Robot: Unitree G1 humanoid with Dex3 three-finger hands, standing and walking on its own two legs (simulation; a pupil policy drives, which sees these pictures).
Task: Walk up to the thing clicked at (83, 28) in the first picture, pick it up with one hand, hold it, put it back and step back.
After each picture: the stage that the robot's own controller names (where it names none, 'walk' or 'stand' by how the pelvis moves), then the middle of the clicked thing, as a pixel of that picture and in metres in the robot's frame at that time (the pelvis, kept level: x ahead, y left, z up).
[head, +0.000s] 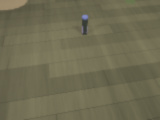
stand; (84, 25) +1.64 -0.04 -0.65
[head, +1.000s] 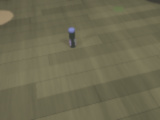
walk; (72, 38) +1.48 +0.23 -0.65
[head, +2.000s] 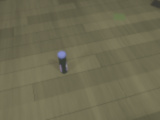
walk; (63, 63) +0.97 +0.25 -0.64
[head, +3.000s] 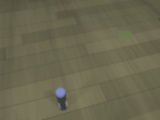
walk; (62, 99) +0.61 +0.19 -0.64
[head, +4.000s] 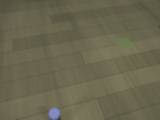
stand; (55, 119) +0.44 +0.18 -0.63
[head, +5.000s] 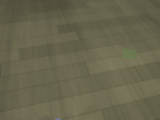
stand; out of the picture +0.42 +0.16 -0.65
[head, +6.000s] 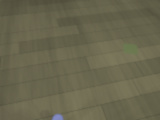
stand; out of the picture +0.41 +0.16 -0.65
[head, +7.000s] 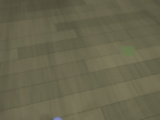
stand; out of the picture +0.42 +0.17 -0.66
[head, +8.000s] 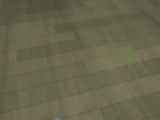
stand; out of the picture +0.42 +0.18 -0.66
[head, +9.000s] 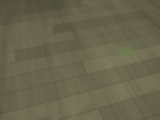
stand; out of the picture +0.41 +0.18 -0.66
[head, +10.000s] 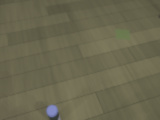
go down; (54, 116) +0.43 +0.18 -0.64
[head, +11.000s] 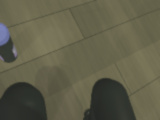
go down; (3, 46) +0.47 +0.26 -0.24
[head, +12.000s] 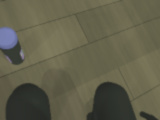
close in; (12, 49) +0.47 +0.26 -0.26
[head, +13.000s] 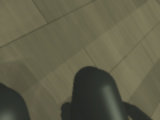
close in; out of the picture +0.44 +0.30 -0.16
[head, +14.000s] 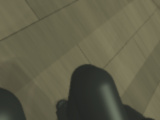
lift; out of the picture +0.43 +0.31 -0.16
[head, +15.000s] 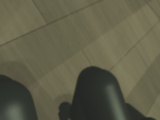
lift; out of the picture +0.38 +0.30 -0.16
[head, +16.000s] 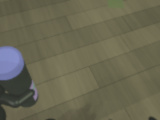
lift; (19, 83) +0.33 +0.19 +0.04
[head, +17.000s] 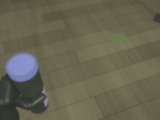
hold; (32, 88) +0.32 +0.16 +0.05
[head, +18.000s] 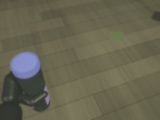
hold; (34, 86) +0.33 +0.16 +0.03
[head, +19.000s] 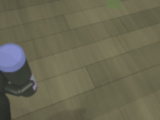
crouch; (20, 75) +0.37 +0.19 -0.02
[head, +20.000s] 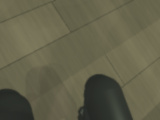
lower; out of the picture +0.49 +0.31 -0.06
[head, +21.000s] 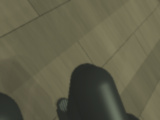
lower; out of the picture +0.45 +0.32 -0.16
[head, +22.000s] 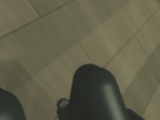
lower; out of the picture +0.44 +0.32 -0.16
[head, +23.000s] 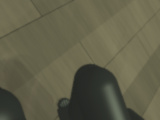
lower; out of the picture +0.42 +0.33 -0.16
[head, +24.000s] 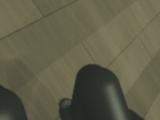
lower; out of the picture +0.42 +0.32 -0.16
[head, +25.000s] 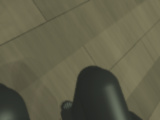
open; out of the picture +0.42 +0.30 -0.17
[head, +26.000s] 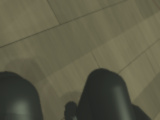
stand; out of the picture +0.43 +0.29 -0.18
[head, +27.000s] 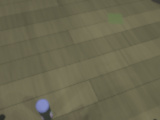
stand; (45, 111) +0.40 +0.20 -0.53
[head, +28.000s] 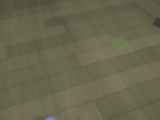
stand; out of the picture +0.41 +0.20 -0.60
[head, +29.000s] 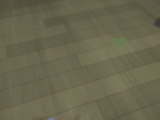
stand; out of the picture +0.39 +0.19 -0.60
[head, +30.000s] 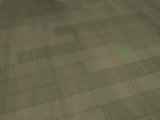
stand; out of the picture +0.42 +0.18 -0.65
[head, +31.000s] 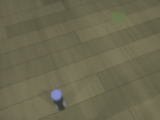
walk; (58, 100) +0.50 +0.20 -0.62
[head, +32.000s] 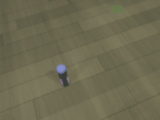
walk; (63, 76) +0.74 +0.21 -0.64
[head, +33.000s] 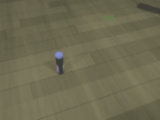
stand; (59, 63) +1.02 +0.22 -0.64
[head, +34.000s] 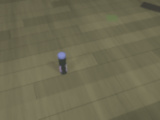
stand; (62, 63) +1.02 +0.19 -0.66
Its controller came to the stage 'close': yes
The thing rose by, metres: 0.68
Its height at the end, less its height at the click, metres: +0.00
